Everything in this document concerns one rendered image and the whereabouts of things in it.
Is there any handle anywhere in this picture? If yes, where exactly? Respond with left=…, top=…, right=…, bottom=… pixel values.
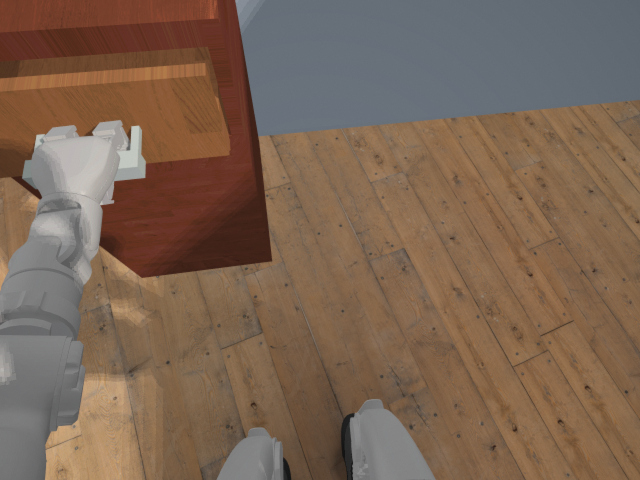
left=22, top=126, right=146, bottom=189

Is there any robot left hand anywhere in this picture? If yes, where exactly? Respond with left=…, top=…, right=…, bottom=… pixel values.
left=31, top=120, right=131, bottom=205

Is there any left robot thigh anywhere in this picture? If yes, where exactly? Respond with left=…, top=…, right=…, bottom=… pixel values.
left=217, top=436, right=283, bottom=480

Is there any left robot forearm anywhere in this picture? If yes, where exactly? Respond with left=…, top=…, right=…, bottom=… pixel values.
left=0, top=193, right=103, bottom=341

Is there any robot right shin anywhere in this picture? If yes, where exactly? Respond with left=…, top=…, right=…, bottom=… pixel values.
left=351, top=399, right=384, bottom=480

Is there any cabinet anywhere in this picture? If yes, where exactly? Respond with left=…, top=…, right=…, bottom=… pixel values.
left=0, top=0, right=272, bottom=278

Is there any drawer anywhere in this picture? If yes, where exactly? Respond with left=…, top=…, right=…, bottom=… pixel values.
left=0, top=47, right=231, bottom=178

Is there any left robot upper arm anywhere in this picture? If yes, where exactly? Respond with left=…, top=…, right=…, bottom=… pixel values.
left=0, top=335, right=86, bottom=480

